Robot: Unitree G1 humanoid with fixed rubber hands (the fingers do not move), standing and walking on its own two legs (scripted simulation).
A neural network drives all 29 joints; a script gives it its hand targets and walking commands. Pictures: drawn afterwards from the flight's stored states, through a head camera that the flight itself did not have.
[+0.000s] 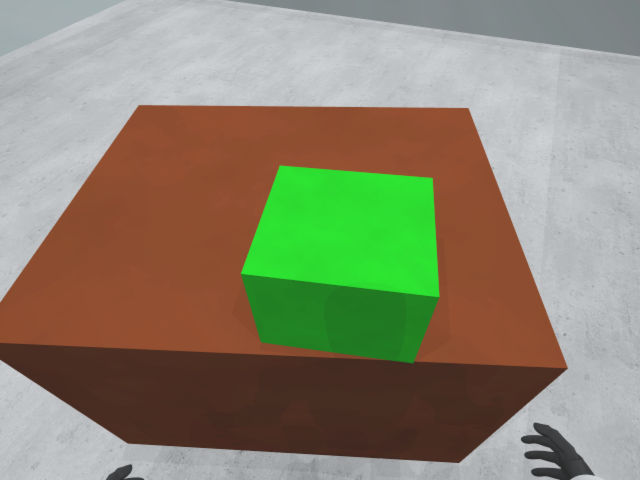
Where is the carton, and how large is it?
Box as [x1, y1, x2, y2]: [241, 166, 438, 362]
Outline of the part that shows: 279,166 241,272 260,340 262,342 405,362 413,362 438,299 432,178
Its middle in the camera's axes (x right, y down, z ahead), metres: +0.04 +0.03 +0.62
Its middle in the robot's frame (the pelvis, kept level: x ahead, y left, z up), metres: +0.44 -0.02 -0.02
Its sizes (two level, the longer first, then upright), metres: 0.250 0.227 0.192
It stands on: a pedestal, 0.67 m high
